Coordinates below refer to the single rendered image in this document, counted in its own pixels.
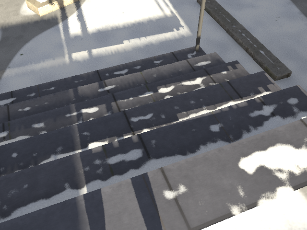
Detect stairs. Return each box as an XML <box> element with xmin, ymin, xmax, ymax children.
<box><xmin>0</xmin><ymin>46</ymin><xmax>307</xmax><ymax>223</ymax></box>

